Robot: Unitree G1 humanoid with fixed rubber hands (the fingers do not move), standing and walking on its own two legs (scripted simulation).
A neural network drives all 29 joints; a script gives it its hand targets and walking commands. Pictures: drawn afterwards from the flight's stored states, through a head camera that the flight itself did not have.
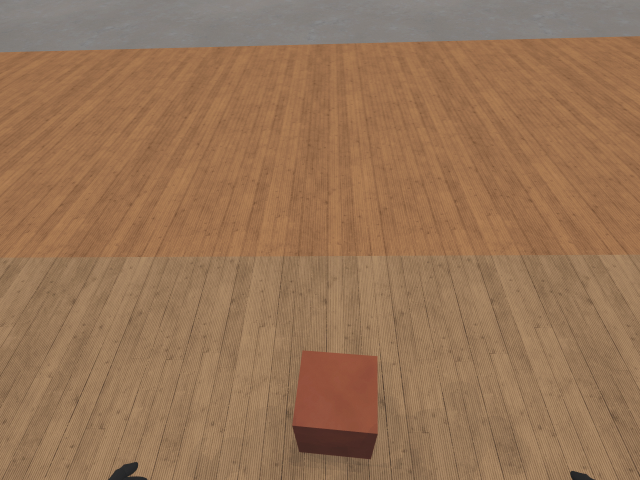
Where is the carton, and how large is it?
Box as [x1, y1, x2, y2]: [292, 350, 377, 458]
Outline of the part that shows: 303,350 292,423 299,451 370,458 377,434 376,356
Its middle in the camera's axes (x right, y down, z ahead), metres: +0.05 +0.48 +1.10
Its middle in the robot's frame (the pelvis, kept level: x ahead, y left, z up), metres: +0.44 +0.01 -0.66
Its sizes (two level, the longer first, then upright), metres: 0.210 0.200 0.250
